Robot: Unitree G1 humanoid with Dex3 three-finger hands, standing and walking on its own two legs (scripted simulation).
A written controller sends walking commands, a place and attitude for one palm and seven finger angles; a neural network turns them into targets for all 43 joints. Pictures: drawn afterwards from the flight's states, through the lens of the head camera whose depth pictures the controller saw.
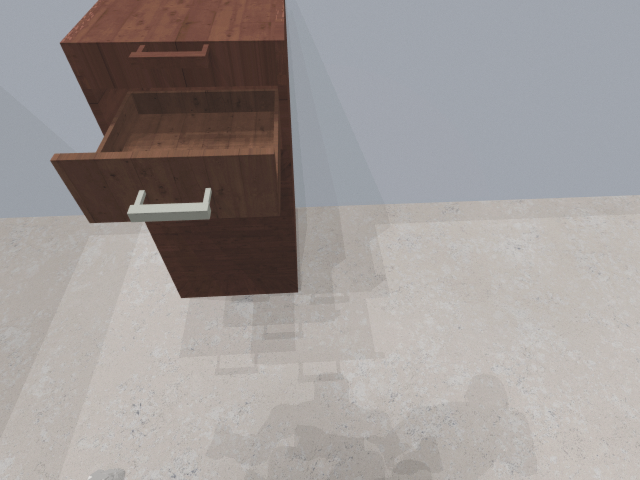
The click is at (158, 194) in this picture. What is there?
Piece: drawer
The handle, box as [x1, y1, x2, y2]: [127, 188, 211, 221]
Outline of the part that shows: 211,190 210,188 205,189 204,198 201,203 143,205 142,202 145,192 144,190 139,190 136,200 133,205 130,205 127,214 131,221 206,219 209,218 210,214 209,200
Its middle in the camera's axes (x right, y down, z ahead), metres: -0.28 -0.06 +0.72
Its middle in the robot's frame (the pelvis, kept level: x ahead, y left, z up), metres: +0.57 +0.31 -0.03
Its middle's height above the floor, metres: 0.74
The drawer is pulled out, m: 0.24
